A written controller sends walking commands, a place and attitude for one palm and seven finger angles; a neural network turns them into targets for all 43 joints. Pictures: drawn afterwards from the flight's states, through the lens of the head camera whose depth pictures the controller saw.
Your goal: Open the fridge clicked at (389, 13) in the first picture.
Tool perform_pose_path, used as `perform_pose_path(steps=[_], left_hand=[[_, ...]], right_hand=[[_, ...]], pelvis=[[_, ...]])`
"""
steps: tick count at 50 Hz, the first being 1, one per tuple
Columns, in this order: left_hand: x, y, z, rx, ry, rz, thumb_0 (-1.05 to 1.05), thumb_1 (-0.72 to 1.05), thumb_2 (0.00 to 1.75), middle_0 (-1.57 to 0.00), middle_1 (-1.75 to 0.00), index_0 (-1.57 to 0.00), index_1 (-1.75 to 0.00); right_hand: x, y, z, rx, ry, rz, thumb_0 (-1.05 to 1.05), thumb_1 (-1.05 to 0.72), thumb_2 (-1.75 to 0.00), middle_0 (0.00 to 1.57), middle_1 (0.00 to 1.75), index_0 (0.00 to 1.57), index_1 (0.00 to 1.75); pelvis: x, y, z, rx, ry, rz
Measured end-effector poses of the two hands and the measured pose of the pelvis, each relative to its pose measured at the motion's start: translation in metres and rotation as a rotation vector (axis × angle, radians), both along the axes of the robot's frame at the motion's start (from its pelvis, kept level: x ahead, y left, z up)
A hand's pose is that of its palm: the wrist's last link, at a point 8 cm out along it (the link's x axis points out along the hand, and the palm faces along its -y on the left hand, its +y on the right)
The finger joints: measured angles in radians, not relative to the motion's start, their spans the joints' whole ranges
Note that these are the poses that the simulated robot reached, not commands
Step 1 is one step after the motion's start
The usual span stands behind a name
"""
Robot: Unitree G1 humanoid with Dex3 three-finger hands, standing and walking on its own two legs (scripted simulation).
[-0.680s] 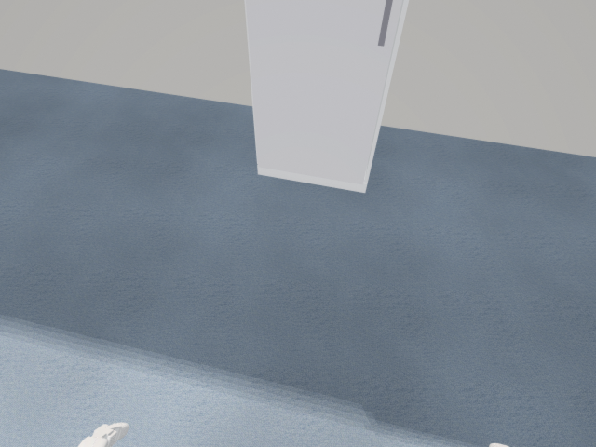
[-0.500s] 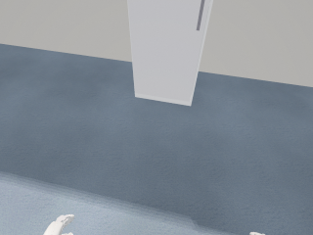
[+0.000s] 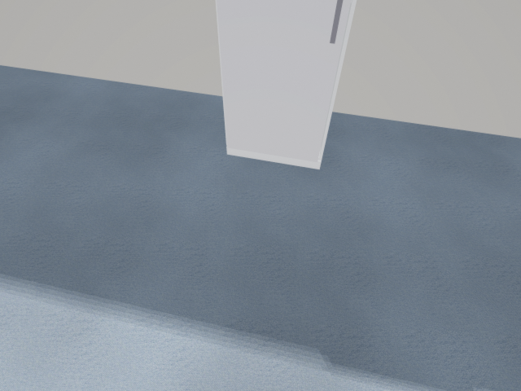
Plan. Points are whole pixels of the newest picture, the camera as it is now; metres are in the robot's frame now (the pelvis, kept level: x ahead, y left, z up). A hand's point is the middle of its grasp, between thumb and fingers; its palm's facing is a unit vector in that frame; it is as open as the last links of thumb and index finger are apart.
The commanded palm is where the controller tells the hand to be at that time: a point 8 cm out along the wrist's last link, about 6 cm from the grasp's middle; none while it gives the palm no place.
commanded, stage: stand and wait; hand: right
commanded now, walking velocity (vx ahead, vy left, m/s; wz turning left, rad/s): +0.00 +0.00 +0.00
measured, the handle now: out of the picture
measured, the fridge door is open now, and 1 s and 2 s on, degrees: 0 0 0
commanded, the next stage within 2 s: look at it before walking up in 0.20 s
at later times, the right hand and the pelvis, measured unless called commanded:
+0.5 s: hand out of the picture +0.07 -0.24 -0.16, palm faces -0.04 +0.94 -0.33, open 7.4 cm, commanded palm none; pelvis -0.01 +0.00 +0.00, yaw +0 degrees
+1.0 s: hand out of the picture +0.07 -0.24 -0.16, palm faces -0.03 +0.95 -0.30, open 7.4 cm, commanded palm none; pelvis +0.01 +0.00 +0.00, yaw +1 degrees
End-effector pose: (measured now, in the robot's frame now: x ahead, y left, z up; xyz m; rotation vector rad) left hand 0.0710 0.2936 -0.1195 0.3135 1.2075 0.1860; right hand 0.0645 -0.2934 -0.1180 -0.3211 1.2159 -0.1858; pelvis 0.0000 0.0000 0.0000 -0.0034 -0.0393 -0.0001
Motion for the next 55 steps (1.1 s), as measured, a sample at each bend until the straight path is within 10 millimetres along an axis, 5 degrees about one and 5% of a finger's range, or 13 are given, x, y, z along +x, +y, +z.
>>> perform_pose_path(steps=[21,45,55], left_hand=[[-0.012,-0.001,0.001,-0.007,0.013,0.009,0.01,0.91,0.90,-0.21,-0.30,-0.20,-0.30],[0.006,-0.003,0.003,-0.004,-0.001,0.006,0.01,0.91,0.90,-0.21,-0.30,-0.20,-0.30],[-0.009,-0.039,-0.017,-0.063,0.076,0.042,0.01,0.91,0.90,-0.20,-0.30,-0.20,-0.30]], right_hand=[[0.001,0.005,0.000,0.013,-0.011,0.014,0.00,-0.90,-0.90,0.20,0.30,0.21,0.30],[0.007,0.001,0.000,0.007,0.002,0.009,0.00,-0.90,-0.90,0.20,0.30,0.21,0.30],[-0.015,0.025,-0.030,0.115,0.090,-0.045,0.00,-0.90,-0.90,0.20,0.30,0.20,0.30]], pelvis=[[-0.007,0.001,0.002,0.000,0.007,0.003],[0.003,-0.001,0.003,0.001,0.011,0.008],[0.036,-0.011,-0.007,0.028,0.027,0.021]])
